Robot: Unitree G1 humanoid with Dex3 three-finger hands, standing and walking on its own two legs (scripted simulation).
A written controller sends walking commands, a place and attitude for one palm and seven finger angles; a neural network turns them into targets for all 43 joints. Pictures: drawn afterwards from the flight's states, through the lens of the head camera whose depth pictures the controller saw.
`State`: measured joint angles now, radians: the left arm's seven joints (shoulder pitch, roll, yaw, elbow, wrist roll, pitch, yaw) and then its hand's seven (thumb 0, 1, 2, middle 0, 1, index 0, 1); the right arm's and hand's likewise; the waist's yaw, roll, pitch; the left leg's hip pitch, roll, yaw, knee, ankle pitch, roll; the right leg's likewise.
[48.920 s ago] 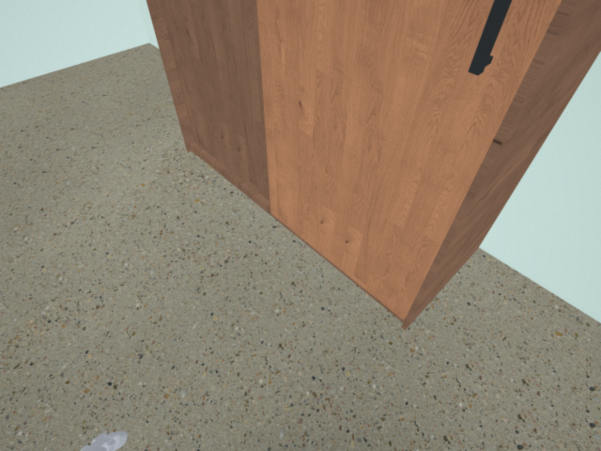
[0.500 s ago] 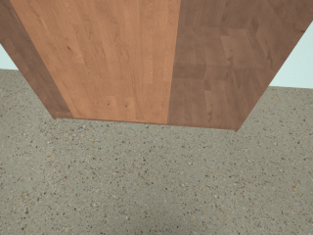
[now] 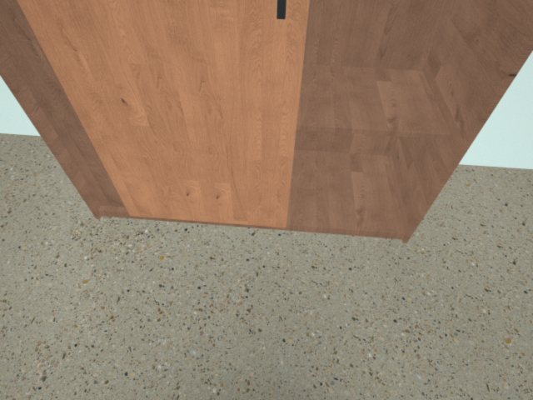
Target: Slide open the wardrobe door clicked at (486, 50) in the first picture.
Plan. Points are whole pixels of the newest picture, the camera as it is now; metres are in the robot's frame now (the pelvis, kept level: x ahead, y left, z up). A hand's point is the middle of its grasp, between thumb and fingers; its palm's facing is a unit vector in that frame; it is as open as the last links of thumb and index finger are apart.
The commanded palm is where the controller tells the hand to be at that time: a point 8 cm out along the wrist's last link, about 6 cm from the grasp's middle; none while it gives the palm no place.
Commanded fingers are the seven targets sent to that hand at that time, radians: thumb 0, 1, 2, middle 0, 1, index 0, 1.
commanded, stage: let the arm hang, fingers relaxed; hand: right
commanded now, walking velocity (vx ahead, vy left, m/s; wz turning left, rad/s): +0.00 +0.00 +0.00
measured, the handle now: out of the picture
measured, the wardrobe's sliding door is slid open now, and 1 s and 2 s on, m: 0.53 0.53 0.53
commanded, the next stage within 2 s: look to check the result in 0.08 s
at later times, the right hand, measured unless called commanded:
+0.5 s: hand out of the picture +0.03 -0.18 -0.18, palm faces -0.03 +0.98 -0.21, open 7.4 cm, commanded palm none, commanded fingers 0.00 -0.90 -0.90 0.20 0.30 0.20 0.30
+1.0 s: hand out of the picture +0.03 -0.18 -0.18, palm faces -0.02 +0.98 -0.21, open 7.4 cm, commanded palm none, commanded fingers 0.00 -0.90 -0.90 0.20 0.30 0.20 0.30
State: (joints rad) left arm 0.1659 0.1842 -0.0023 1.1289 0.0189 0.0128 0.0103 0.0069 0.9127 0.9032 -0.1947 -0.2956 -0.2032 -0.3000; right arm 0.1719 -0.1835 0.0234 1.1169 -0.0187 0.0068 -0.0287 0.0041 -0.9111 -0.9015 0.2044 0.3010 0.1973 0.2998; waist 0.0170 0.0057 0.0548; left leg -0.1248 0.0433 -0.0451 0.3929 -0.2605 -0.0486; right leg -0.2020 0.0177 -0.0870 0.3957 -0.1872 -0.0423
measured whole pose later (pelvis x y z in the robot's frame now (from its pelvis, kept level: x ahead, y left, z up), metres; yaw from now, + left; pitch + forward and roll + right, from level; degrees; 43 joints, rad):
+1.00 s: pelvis +0.01 +0.00 +0.00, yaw +0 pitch -1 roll +0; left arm 0.19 0.17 0.00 1.16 0.02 0.01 0.02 0.01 0.91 0.90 -0.19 -0.30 -0.20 -0.30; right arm 0.20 -0.18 0.01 1.15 -0.02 0.00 -0.03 0.00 -0.90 -0.90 0.20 0.30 0.20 0.30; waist 0.02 0.01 0.07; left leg -0.09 0.05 -0.04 0.36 -0.26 -0.05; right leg -0.17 0.02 -0.08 0.38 -0.20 -0.04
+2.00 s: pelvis +0.00 +0.00 +0.00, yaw -1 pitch -1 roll +0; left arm 0.19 0.17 0.00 1.16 0.02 0.01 0.02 0.01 0.91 0.90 -0.19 -0.30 -0.20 -0.30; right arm 0.20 -0.18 0.01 1.15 -0.02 0.00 -0.03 0.00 -0.90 -0.90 0.20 0.30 0.20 0.30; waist 0.01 0.01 0.07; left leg -0.09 0.04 -0.03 0.36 -0.25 -0.04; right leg -0.18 0.01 -0.07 0.38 -0.19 -0.04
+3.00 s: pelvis +0.01 +0.01 +0.00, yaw +0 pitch -1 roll +0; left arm 0.18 0.17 0.00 1.16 0.01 0.01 0.02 0.01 0.91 0.90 -0.19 -0.30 -0.20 -0.30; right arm 0.20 -0.18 0.01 1.14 -0.02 0.00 -0.03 0.00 -0.90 -0.90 0.20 0.30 0.20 0.30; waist 0.01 0.02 0.07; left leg -0.09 0.04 -0.03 0.36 -0.26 -0.04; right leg -0.18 0.01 -0.08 0.38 -0.19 -0.03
